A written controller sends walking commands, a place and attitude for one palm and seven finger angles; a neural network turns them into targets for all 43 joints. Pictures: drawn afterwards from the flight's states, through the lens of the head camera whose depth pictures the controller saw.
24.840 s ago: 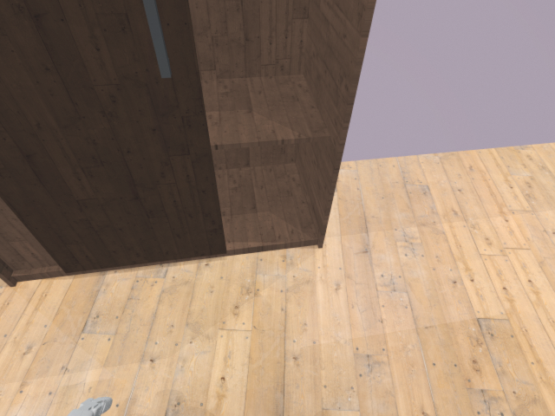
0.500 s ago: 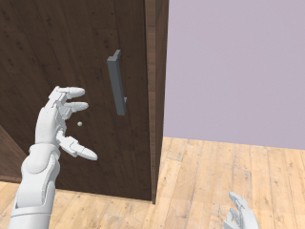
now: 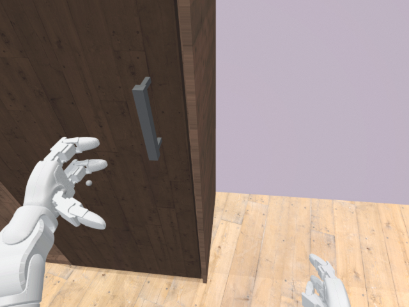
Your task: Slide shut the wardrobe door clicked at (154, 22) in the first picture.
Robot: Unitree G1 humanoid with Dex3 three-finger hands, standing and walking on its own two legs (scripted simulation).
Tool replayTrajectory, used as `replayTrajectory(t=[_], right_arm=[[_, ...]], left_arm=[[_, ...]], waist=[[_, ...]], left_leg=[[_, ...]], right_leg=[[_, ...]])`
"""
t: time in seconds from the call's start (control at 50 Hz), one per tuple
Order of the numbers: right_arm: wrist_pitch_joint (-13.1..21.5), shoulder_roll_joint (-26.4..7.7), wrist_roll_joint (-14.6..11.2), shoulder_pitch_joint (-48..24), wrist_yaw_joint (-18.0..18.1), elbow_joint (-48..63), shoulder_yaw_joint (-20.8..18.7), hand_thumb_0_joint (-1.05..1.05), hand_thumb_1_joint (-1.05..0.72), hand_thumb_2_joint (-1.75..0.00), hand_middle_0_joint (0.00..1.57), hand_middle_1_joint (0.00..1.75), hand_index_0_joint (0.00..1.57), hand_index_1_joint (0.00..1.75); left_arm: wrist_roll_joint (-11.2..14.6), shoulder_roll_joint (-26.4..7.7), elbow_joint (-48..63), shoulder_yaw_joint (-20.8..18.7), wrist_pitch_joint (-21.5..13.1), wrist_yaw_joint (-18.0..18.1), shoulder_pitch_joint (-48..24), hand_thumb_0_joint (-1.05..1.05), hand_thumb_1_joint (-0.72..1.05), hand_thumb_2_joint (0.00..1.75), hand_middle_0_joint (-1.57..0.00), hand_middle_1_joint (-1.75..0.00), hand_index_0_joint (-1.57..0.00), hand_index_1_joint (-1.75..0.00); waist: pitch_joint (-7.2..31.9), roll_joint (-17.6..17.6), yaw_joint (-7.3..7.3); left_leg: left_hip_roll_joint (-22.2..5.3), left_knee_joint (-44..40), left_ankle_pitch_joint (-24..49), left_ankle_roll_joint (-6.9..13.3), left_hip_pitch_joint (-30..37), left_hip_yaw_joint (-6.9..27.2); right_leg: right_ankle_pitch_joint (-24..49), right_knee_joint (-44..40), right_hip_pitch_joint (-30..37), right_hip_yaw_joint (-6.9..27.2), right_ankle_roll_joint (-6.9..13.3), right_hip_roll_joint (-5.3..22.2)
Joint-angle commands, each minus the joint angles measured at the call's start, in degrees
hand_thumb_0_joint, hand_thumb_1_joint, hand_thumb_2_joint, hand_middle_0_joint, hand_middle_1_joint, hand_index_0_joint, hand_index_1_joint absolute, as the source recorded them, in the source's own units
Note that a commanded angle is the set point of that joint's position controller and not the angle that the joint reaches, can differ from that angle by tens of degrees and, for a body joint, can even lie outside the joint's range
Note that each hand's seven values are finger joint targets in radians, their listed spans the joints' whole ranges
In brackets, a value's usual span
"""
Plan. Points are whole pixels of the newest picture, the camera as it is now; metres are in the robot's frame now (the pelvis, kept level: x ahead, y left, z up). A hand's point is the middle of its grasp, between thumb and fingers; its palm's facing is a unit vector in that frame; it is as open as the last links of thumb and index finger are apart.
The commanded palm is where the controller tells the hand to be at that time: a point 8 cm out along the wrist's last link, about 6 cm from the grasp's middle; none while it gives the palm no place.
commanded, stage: draw the hand back to the body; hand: left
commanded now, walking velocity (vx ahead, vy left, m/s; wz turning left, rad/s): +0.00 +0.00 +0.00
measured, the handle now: (150, 120) +0.43 +0.17 +0.18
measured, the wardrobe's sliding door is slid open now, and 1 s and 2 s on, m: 0.00 0.00 0.00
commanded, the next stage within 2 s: step back with the hand held close in 1.32 s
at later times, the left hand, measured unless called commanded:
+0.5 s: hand (63, 210) +0.21 +0.25 +0.16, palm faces +0.44 -0.86 -0.26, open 13.2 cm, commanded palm +0.16 +0.29 +0.17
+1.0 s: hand (41, 223) +0.19 +0.28 +0.15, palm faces +0.48 -0.80 -0.34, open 8.3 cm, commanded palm +0.14 +0.31 +0.17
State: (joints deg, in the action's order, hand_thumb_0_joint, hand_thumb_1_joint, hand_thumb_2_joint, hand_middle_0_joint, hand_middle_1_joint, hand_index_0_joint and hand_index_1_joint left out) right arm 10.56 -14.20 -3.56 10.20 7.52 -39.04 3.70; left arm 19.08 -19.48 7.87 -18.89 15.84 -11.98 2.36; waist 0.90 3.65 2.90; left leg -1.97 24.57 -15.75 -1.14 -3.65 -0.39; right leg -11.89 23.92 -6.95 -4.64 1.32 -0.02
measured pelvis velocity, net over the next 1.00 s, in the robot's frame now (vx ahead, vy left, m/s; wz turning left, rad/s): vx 0.00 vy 0.01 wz -0.01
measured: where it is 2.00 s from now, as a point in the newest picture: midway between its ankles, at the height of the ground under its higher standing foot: outside the picture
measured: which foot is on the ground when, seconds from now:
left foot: down 0.00-1.00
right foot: down 0.00-1.00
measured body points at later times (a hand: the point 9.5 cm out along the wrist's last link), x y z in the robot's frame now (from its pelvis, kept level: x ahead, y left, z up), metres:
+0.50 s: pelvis -0.02 +0.00 +0.00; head -0.03 -0.01 +0.45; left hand +0.18 +0.30 +0.17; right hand +0.17 -0.21 -0.08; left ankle -0.02 +0.13 -0.74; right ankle +0.02 -0.10 -0.74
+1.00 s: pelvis +0.00 +0.01 +0.00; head -0.03 +0.00 +0.45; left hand +0.15 +0.32 +0.17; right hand +0.19 -0.21 -0.08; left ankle -0.02 +0.13 -0.74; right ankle +0.02 -0.10 -0.74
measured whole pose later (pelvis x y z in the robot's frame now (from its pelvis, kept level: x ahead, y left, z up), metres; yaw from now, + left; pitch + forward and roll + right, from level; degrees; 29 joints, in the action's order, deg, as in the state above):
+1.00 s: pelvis +0.00 +0.01 +0.00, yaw -1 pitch -6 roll -1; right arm 9.8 -12.8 0.2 10.7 4.6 -38.6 -0.2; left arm 3.8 -18.1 20.0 -18.5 -6.4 8.2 25.6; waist -2.3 3.1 4.2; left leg -1.4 23.4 -15.1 -0.3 -2.3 -1.5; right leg -10.4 21.7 -5.4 -3.5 0.4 0.3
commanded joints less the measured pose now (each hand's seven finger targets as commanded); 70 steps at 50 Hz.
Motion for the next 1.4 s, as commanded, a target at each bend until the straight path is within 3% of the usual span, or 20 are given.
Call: replayTrajectory(t=[0.0,0.14,0.22,0.24,0.26,0.28,0.36,0.46,0.54,0.62,0.64,0.76,0.82,0.84,0.92,1.06,1.1,1.22,1.34,1.38], right_arm=[[4.2,-6.2,-0.4,-9.3,-0.7,10.4,-2.6,0.00,-0.90,-0.90,0.20,0.30,0.20,0.30],[5.2,-6.3,-0.3,-9.1,-0.3,11.2,-2.7,0.00,-0.90,-0.90,0.20,0.30,0.20,0.30],[6.0,-6.1,-0.2,-9.2,0.4,10.6,-2.4,0.00,-0.90,-0.90,0.20,0.30,0.20,0.30],[6.7,-5.1,2.3,-8.2,-0.7,11.2,-3.6,0.00,-0.90,-0.90,0.20,0.30,0.20,0.30],[7.0,-4.5,3.1,-7.9,-1.2,9.7,-3.3,0.00,-0.90,-0.90,0.20,0.30,0.20,0.30],[6.7,-4.5,3.1,-7.1,-1.7,9.6,-3.2,0.00,-0.90,-0.90,0.20,0.30,0.20,0.30],[5.4,-4.8,3.3,-6.7,-2.4,9.6,-4.3,0.00,-0.90,-0.90,0.20,0.30,0.20,0.30],[4.9,-4.9,3.6,-6.9,-2.3,9.0,-4.8,0.00,-0.90,-0.90,0.20,0.30,0.20,0.30],[4.3,-4.7,3.6,-7.4,-2.2,8.4,-5.0,0.00,-0.90,-0.90,0.20,0.30,0.20,0.30],[3.9,-4.6,3.7,-7.2,-2.4,8.3,-5.2,0.00,-0.90,-0.90,0.20,0.30,0.20,0.30],[3.9,-4.6,3.6,-7.3,-2.5,8.4,-5.3,0.00,-0.90,-0.90,0.20,0.30,0.20,0.30],[2.8,-4.5,3.5,-6.7,-2.8,8.9,-5.8,0.00,-0.90,-0.90,0.20,0.30,0.20,0.30],[2.4,-4.6,3.5,-6.5,-2.9,9.1,-6.0,0.00,-0.90,-0.90,0.20,0.30,0.20,0.30],[2.3,-4.6,3.4,-6.5,-2.8,9.1,-5.9,0.00,-0.90,-0.90,0.20,0.30,0.20,0.30],[2.4,-4.5,3.7,-6.3,-2.7,9.4,-5.9,0.00,-0.90,-0.90,0.20,0.30,0.20,0.30],[2.8,-4.4,3.6,-6.3,-2.3,9.0,-5.7,0.00,-0.90,-0.90,0.20,0.30,0.20,0.30],[2.7,-4.3,3.7,-6.5,-2.3,8.8,-5.7,0.00,-0.90,-0.90,0.20,0.30,0.20,0.30],[2.1,-4.0,3.6,-7.0,-2.4,9.0,-5.6,0.00,-0.90,-0.90,0.20,0.30,0.20,0.30],[2.3,-4.0,3.6,-7.0,-2.4,9.1,-5.5,0.00,-0.90,-0.90,0.20,0.30,0.20,0.30],[2.5,-3.9,3.8,-6.8,-2.2,9.1,-5.6,0.00,-0.90,-0.90,0.20,0.30,0.20,0.30]], left_arm=[[2.1,-8.8,12.0,-5.6,-4.6,0.0,-7.5,0.00,-0.55,0.20,-0.25,-1.15,-0.25,-1.15],[-0.4,-10.8,19.7,-4.7,-6.0,1.0,-11.1,0.00,-0.51,0.22,-0.25,-1.13,-0.25,-1.13],[-0.1,-11.0,19.0,-5.3,-7.7,0.9,-10.7,0.00,-0.37,0.29,-0.24,-1.04,-0.24,-1.04],[-8.4,-18.4,24.1,-9.0,-13.2,11.0,-11.3,0.00,-0.33,0.31,-0.24,-1.02,-0.24,-1.02],[-9.6,-10.4,19.3,-4.6,-15.4,14.6,-5.7,0.00,-0.30,0.32,-0.24,-1.00,-0.24,-1.00],[-10.2,-7.0,16.5,-2.2,-16.3,15.9,-0.2,0.00,-0.26,0.34,-0.24,-0.98,-0.24,-0.98],[-12.4,-9.0,20.3,-2.7,-21.0,19.1,2.4,0.00,-0.12,0.41,-0.24,-0.89,-0.24,-0.89],[-14.3,-8.6,21.7,-2.0,-24.2,21.0,4.2,0.00,0.07,0.50,-0.23,-0.79,-0.23,-0.79],[-15.2,-9.6,22.2,-3.2,-25.4,21.8,5.4,0.00,0.21,0.57,-0.22,-0.70,-0.22,-0.70],[-15.4,-8.8,22.9,-3.6,-26.1,21.8,9.9,0.00,0.36,0.64,-0.22,-0.62,-0.22,-0.62],[-15.5,-9.0,23.2,-3.8,-26.2,21.7,10.9,0.00,0.39,0.65,-0.22,-0.60,-0.22,-0.60],[-14.9,-8.5,21.7,-4.9,-26.1,21.0,16.1,0.00,0.61,0.76,-0.21,-0.47,-0.21,-0.47],[-15.0,-8.9,23.2,-5.6,-26.5,21.0,16.3,0.00,0.72,0.81,-0.21,-0.41,-0.21,-0.41],[-15.1,-9.2,23.5,-5.8,-26.4,21.0,16.1,0.00,0.75,0.83,-0.21,-0.38,-0.21,-0.38],[-15.1,-9.5,25.4,-6.3,-26.5,21.3,17.6,0.00,0.90,0.90,-0.20,-0.30,-0.20,-0.30],[-15.6,-8.8,25.3,-4.9,-26.4,21.9,14.9,0.00,0.90,0.90,-0.20,-0.30,-0.20,-0.30],[-15.5,-8.6,24.5,-4.9,-26.2,21.9,15.5,0.00,0.90,0.90,-0.20,-0.30,-0.20,-0.30],[-15.1,-8.7,23.3,-5.4,-26.2,21.6,16.1,0.00,0.90,0.90,-0.20,-0.30,-0.20,-0.30],[-15.4,-9.4,24.7,-5.8,-26.6,21.6,15.9,0.00,0.90,0.90,-0.20,-0.30,-0.20,-0.30],[-15.2,-9.3,24.4,-5.9,-26.7,21.7,16.8,0.00,0.90,0.90,-0.20,-0.30,-0.20,-0.30]], waist=[[5.1,-4.6,1.28],[4.1,1.6,0.66],[3.8,0.6,0.50],[-1.9,2.4,1.22],[-3.3,0.8,0.08],[-4.9,-2.2,-0.06],[1.9,-0.3,0.53],[3.6,-1.7,0.43],[2.2,-0.2,0.72],[2.6,0.4,1.09],[2.3,2.3,1.30],[-0.8,-2.8,1.15],[0.2,-0.7,1.14],[-0.2,1.6,1.19],[1.5,0.9,1.20],[-0.2,2.4,0.61],[-0.2,0.0,0.70],[-0.6,-1.0,1.10],[-0.1,2.3,1.16],[0.0,0.1,1.16]], left_leg=[[2.0,-1.8,13.2,2.0,-5.0,0.0],[2.3,-1.7,8.9,2.3,-4.1,0.2],[2.4,-2.0,6.8,2.3,-4.1,0.7],[2.4,-2.0,4.2,1.4,-7.8,-0.6],[2.6,-2.5,3.2,1.2,-8.2,-0.9],[2.3,-2.9,2.7,1.3,-8.7,-0.7],[2.0,-3.9,3.1,1.7,-5.8,-1.6],[1.5,-5.1,5.9,1.9,-4.2,-1.4],[1.5,-6.0,6.1,1.7,-4.4,-1.0],[1.3,-5.9,10.9,1.4,-4.2,-0.9],[1.2,-6.0,11.3,1.2,-4.0,-0.9],[0.7,-5.9,12.6,1.3,-5.7,-1.2],[0.8,-5.7,12.7,1.2,-5.2,-1.2],[0.8,-5.8,12.3,1.1,-5.1,-1.2],[0.9,-5.3,13.3,1.3,-4.4,-1.2],[1.1,-5.6,11.4,1.1,-4.3,-0.9],[1.1,-5.5,11.5,1.2,-4.3,-0.8],[1.1,-5.7,10.3,1.4,-4.7,-1.0],[1.2,-5.8,9.3,1.1,-4.6,-0.9],[1.3,-5.5,9.4,1.4,-4.6,-1.0]], right_leg=[[12.5,-2.1,4.5,1.5,-1.5,-0.4],[4.2,-3.1,2.2,2.1,-1.0,-0.7],[1.2,-4.0,1.9,2.2,-1.1,-0.6],[-3.0,-7.2,0.4,3.7,-1.2,0.6],[-3.9,-7.2,0.0,2.5,-1.1,0.7],[-4.2,-7.0,-0.7,2.2,-1.2,0.5],[-3.3,-6.5,3.4,2.9,-1.1,0.6],[0.7,-5.7,5.2,2.3,-1.0,0.0],[0.6,-5.9,5.4,2.0,-0.8,-0.1],[5.5,-4.6,6.9,1.6,-0.6,-0.3],[5.7,-4.5,6.9,1.6,-0.5,-0.3],[7.1,-4.5,6.1,1.6,-1.0,-0.4],[7.1,-4.5,6.2,1.8,-0.8,-0.3],[6.5,-4.6,6.0,1.9,-0.7,-0.3],[7.8,-4.4,6.5,1.8,-0.8,-0.3],[5.5,-4.9,5.2,1.7,-0.7,-0.2],[5.6,-4.9,5.3,1.6,-0.8,-0.3],[4.6,-5.4,5.5,1.8,-0.9,-0.1],[3.7,-5.5,5.8,2.0,-0.7,-0.1],[4.0,-5.6,5.7,1.9,-0.9,-0.1]])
